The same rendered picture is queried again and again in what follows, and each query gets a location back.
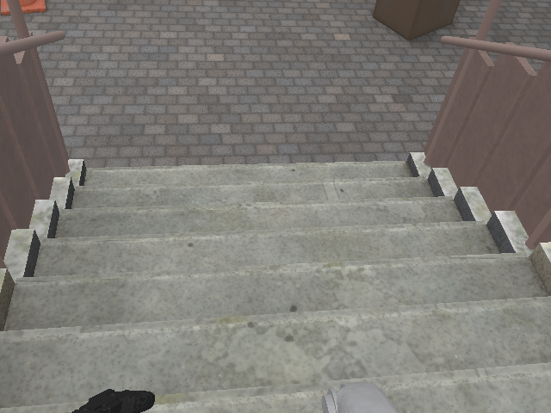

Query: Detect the robot right thigh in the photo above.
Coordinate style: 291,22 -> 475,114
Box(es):
322,381 -> 399,413

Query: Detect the left robot hand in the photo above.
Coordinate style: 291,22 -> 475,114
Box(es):
72,389 -> 155,413

